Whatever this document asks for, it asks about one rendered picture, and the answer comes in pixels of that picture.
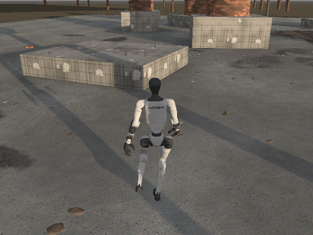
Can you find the right robot hand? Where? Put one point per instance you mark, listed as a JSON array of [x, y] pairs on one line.
[[172, 130]]

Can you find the humanoid robot head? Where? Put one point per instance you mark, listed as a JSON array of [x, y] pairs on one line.
[[154, 85]]

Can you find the robot left upper arm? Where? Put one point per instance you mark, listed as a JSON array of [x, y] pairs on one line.
[[137, 112]]

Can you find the robot left forearm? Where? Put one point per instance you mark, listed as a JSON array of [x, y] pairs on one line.
[[130, 134]]

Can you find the left robot thigh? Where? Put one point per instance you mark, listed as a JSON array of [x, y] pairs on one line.
[[144, 146]]

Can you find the left robot hand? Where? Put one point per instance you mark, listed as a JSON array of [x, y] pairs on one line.
[[126, 149]]

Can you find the robot right forearm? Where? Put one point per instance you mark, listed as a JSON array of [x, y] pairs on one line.
[[176, 126]]

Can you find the robot right upper arm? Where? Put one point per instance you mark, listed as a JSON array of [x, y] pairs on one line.
[[173, 111]]

